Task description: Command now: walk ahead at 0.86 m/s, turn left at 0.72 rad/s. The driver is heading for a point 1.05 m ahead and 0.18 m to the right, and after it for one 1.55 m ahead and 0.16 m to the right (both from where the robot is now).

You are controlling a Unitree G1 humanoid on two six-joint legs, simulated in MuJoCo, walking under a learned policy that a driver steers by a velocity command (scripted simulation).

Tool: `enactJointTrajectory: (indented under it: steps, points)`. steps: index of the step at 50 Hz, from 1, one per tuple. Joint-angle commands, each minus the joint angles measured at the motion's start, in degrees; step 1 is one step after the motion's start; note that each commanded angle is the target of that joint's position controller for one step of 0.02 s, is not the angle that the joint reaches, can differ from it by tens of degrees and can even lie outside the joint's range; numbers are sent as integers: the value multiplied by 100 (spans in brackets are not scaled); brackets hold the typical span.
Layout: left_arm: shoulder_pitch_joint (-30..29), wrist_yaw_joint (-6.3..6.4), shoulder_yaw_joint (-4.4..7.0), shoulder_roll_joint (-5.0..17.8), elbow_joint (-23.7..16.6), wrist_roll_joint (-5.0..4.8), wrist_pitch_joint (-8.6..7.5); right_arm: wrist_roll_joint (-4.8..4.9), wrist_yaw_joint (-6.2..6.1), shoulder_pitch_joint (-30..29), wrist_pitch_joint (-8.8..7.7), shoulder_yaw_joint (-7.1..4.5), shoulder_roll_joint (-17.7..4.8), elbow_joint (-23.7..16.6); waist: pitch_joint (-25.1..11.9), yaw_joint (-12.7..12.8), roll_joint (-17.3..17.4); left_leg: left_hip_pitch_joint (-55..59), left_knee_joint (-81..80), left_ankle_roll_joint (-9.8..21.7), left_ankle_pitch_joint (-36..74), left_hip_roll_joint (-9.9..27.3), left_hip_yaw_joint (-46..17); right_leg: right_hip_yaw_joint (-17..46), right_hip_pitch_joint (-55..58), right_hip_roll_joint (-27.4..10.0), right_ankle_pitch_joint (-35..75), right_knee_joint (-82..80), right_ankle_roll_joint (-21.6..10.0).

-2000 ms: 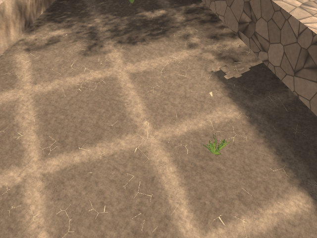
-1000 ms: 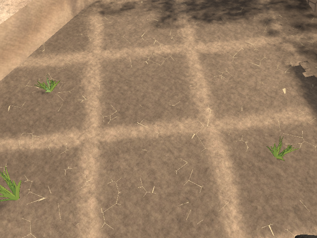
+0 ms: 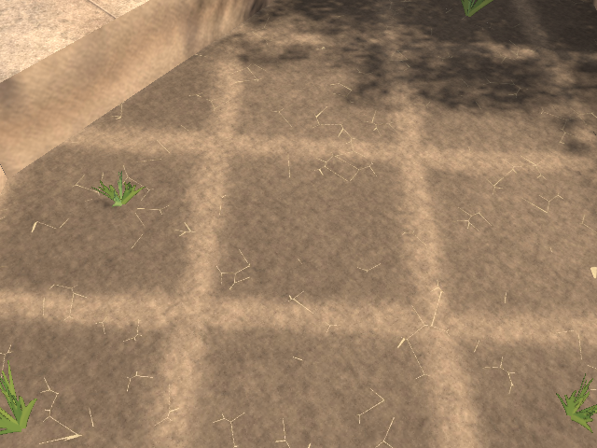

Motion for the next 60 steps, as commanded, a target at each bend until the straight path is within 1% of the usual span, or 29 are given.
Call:
enactJointTrajectory:
  steps: [1,2,3,4,5,6,7,11,17,22,24,26,27,28,29,31,32,35,37,39,42,45,46,47,48,49,51,55,60]
  points:
    - [-734,-31,235,1225,-467,-90,-25,82,-77,1785,-35,-492,-1080,110,-534,-1551,-352,3559,-352,566,-209,-1218,852,38,-2020,-896,6482,2502,-1212]
    - [-617,13,28,675,-579,66,-138,105,-170,2882,22,-711,-1619,564,-811,-1841,582,5463,-561,655,-84,-1060,-124,324,-3773,-554,3666,4656,-843]
    - [-43,12,-244,-202,-983,34,-329,57,-205,2384,-41,-751,-2298,485,-1571,-760,2794,6212,-2671,1667,-3199,411,-4098,1156,-5571,658,-542,7075,-586]
    - [-463,53,-194,476,-920,-201,-487,-61,-109,2207,-230,-476,-1524,134,-2144,-1097,1314,6097,-3684,1420,-4206,985,-5242,2458,-5711,461,-236,7447,-797]
    - [-1072,92,-142,670,-1026,-435,-506,-138,-51,2201,-358,-407,-1220,274,-1223,-1184,684,5441,-3793,1110,-3653,1112,-4808,2308,-6102,365,216,7414,-965]
    - [-1114,152,-226,417,-1008,-373,-507,-176,-35,1948,-455,-381,-1230,388,-663,-922,314,4542,-3648,999,-2830,1122,-4182,2324,-6026,47,518,7105,-1086]
    - [-1101,181,-241,306,-925,-205,-455,-256,-44,1460,-517,-300,-929,402,-427,-666,179,3826,-3402,808,-2282,891,-3451,2423,-5736,-242,976,6740,-1192]
    - [-436,16,-168,198,-437,-332,25,-361,-134,992,-723,-149,-324,430,113,-292,422,2772,-3698,188,-829,376,-1433,2780,-5400,-317,2065,6252,-1153]
    - [-1416,-133,-212,64,-632,-233,-50,-418,-380,1308,-848,-116,-294,654,768,-538,346,3160,-4400,-561,2086,-188,554,2055,-5746,349,3781,4080,-1070]
    - [-1384,-374,-163,93,-722,-243,-198,-469,-679,1295,-674,-153,-762,730,458,-292,439,4235,-3705,-1006,6078,-36,1080,880,-4889,1006,3805,2705,-1345]
    - [-800,-392,-59,290,-709,-288,-71,-436,-861,1192,-500,-260,-1095,699,11,154,835,4583,-2479,-1001,8330,191,1150,481,-4028,1277,3360,2756,-1391]
    - [1791,-266,249,925,-63,-267,193,-425,-885,118,-449,-337,-1254,365,-709,1516,818,3430,297,-824,8904,326,839,1141,-1492,1107,2666,2989,-1855]
    - [3190,-141,138,656,477,-220,292,-236,-660,-875,-544,-213,-774,176,-529,2175,-573,2152,3719,-767,3452,-698,973,1891,-458,483,3775,1899,-2315]
    - [2574,-206,-99,198,623,121,172,-286,-402,-883,-765,164,633,-219,190,1105,-2345,-229,5904,-654,-2232,-1719,-81,2782,-286,907,3321,2421,-2434]
    - [1231,-213,-211,76,14,175,5,-114,-274,309,-941,329,871,-505,-571,-41,-2065,-1352,6312,-412,-2471,-1556,-1218,5282,-176,98,1066,1777,-3295]
    - [390,-202,-153,110,-549,77,-91,-154,-91,122,-1128,198,-46,-664,-194,-423,681,-947,4303,169,-1030,-1059,-1379,6556,-1624,-446,-1717,-243,-3079]
    - [-183,-181,-115,321,-759,91,-174,-238,-134,235,-1041,189,-81,-616,129,-786,989,-525,3575,29,-649,-849,-1443,6551,-2612,-350,-1607,-377,-3062]
    - [-587,-20,-139,264,-913,60,-244,-349,-437,130,-773,82,-458,-533,438,-786,922,350,2073,-563,-296,-474,-1345,5400,-4079,340,-196,-335,-2926]
    - [-352,122,-131,228,-772,-104,-212,-454,-531,-604,-741,171,-225,-793,480,-377,466,978,496,-808,469,-487,-1042,4475,-4533,762,698,-196,-2765]
    - [-242,191,-93,318,-648,-203,-113,-350,-518,-1196,-718,238,126,-1014,309,4,-48,1840,-880,-996,1177,-808,-738,4014,-4735,1117,773,63,-2404]
    - [41,205,-59,304,-488,-264,1,-43,-480,-1186,-721,41,-122,-1016,-68,208,-476,2270,-1842,-1195,1352,-1047,-971,4415,-3779,1014,267,611,-2140]
    - [-159,176,-69,137,-564,-179,59,69,-442,-250,-830,-265,-558,-771,-542,-423,-725,3137,-2206,-838,712,-899,-1017,4489,-2952,906,1306,2003,-1762]
    - [-392,112,-159,-128,-739,-70,36,45,-443,992,-869,-388,-767,-540,-1309,-1069,-524,4736,-1789,-529,266,-316,-1382,4104,-3592,1041,1510,3624,-1528]
    - [-178,77,-369,-838,-994,27,2,-127,-437,2057,-819,-443,-1188,-345,-2155,-1099,1111,6496,-2257,-23,-1610,841,-3504,3411,-4999,1484,-775,5682,-1356]
    - [397,76,-435,-581,-1271,-393,-79,-314,-307,1785,-825,-475,-1435,-311,-2166,-611,3170,6727,-3360,745,-3833,1859,-6570,2959,-6626,1125,-588,6944,-1263]
    - [-7,131,-339,-74,-1078,-421,-3,-312,-325,1282,-772,-381,-752,-486,-1186,-809,1917,6072,-3456,651,-4374,1576,-5928,2809,-7073,681,163,7439,-1170]
    - [-958,74,-273,118,-1227,-77,44,-320,-376,1248,-658,-321,-533,-257,-314,-911,240,4857,-3276,321,-1863,1001,-3670,2501,-6742,349,775,7173,-1151]
    - [-1275,-88,-283,-117,-1520,-224,209,-265,-317,1092,-676,-156,-41,310,189,-541,587,3896,-3479,155,-13,566,-1800,2455,-6499,-130,993,6600,-1172]
    - [-1785,-202,-337,-12,-1755,-136,204,-339,-400,922,-699,-218,-506,595,656,-425,360,3480,-4019,133,1072,523,-419,2170,-6558,-117,2208,5419,-993]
